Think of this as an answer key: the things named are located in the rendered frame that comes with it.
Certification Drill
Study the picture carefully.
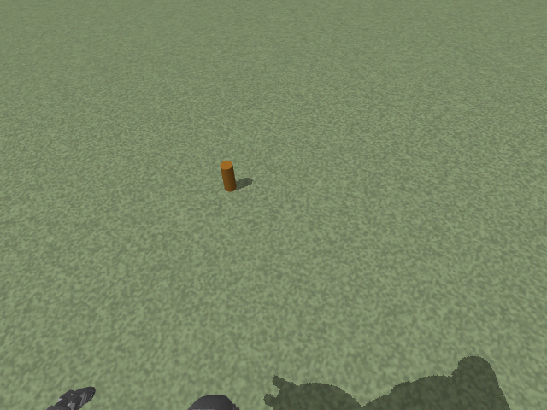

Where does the left robot hand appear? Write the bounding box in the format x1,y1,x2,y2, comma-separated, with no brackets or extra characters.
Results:
46,387,96,410

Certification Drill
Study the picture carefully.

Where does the can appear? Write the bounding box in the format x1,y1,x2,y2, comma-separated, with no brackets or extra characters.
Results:
220,161,236,192

